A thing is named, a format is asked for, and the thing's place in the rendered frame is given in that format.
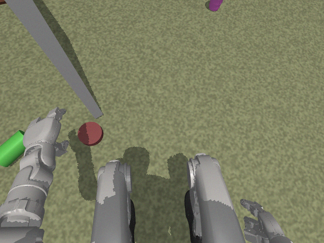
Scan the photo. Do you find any right robot foot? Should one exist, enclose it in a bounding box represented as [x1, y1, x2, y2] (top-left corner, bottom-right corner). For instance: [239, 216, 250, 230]
[184, 190, 203, 243]

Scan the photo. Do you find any left robot hand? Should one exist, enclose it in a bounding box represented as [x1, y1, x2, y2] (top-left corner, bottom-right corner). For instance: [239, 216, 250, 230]
[23, 107, 69, 157]

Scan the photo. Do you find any right robot hand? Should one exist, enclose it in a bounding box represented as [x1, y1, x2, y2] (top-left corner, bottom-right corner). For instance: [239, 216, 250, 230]
[240, 199, 285, 243]

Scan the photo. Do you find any left robot arm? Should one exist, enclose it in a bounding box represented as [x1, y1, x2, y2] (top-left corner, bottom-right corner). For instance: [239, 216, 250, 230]
[0, 142, 56, 243]

